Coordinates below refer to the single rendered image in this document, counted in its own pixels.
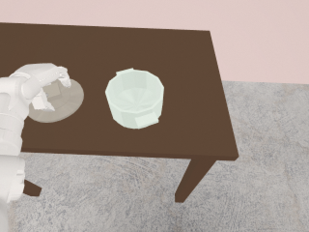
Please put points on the knob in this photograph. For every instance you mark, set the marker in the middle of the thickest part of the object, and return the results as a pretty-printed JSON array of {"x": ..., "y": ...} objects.
[{"x": 53, "y": 91}]

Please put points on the robot left upper arm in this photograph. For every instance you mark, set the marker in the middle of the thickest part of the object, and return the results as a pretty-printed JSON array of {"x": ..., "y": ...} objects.
[{"x": 12, "y": 176}]

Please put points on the left robot hand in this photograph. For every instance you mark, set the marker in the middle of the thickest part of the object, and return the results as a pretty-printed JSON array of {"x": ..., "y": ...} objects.
[{"x": 45, "y": 74}]

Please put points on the robot left forearm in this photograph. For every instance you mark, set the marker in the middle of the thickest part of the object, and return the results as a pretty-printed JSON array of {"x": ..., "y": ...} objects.
[{"x": 17, "y": 91}]

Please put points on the lid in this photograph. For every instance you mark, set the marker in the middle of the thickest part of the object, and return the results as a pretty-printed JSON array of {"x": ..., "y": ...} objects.
[{"x": 72, "y": 98}]

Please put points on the pot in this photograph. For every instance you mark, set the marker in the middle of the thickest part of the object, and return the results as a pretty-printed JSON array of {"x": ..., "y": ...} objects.
[{"x": 135, "y": 98}]

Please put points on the table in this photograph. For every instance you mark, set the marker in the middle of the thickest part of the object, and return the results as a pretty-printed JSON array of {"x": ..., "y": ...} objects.
[{"x": 194, "y": 124}]

